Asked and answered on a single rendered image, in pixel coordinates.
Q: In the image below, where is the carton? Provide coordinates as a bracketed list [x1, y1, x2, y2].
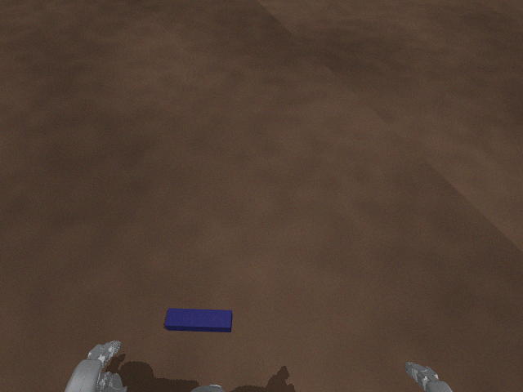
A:
[165, 308, 233, 332]

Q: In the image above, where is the left robot hand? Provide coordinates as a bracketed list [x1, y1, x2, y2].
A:
[65, 341, 127, 392]

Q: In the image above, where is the right robot hand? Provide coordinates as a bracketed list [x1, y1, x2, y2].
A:
[405, 362, 453, 392]

